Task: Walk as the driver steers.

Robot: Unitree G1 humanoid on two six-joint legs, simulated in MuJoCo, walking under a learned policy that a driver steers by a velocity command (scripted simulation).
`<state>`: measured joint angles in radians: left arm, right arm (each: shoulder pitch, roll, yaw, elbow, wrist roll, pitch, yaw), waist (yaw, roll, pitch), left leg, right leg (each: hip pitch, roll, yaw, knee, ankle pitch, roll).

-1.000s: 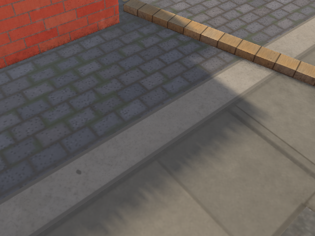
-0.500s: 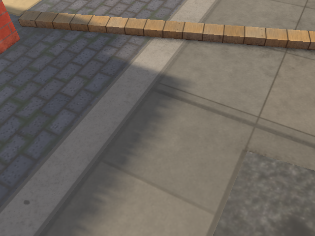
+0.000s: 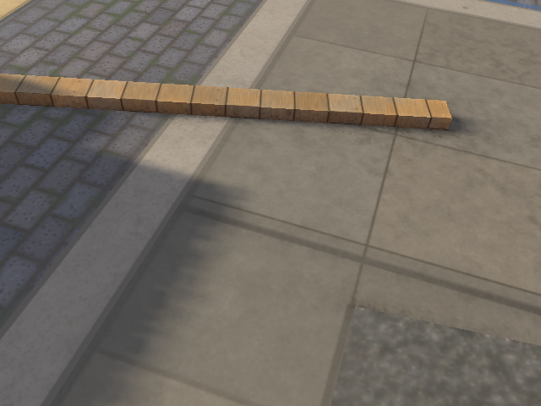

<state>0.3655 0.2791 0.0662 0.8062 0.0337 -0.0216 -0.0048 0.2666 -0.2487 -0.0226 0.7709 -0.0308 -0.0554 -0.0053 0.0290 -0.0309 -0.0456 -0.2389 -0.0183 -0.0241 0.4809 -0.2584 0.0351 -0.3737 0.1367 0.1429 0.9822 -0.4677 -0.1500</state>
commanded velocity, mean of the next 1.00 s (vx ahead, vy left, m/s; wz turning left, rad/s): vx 0.48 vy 0.00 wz -0.05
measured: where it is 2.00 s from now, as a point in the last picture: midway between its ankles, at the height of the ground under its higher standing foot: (286, 250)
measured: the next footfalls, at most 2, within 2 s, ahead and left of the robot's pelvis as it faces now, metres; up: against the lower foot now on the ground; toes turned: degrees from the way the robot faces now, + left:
right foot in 0.38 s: +0.35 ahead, -0.11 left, +0.01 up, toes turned -4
left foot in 0.92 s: +0.64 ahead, +0.07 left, +0.00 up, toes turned +3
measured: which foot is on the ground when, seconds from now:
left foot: down 0.00-0.40, up 0.42-0.90, down 0.92-1.00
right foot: up 0.00-0.36, down 0.38-0.94, up 0.96-1.00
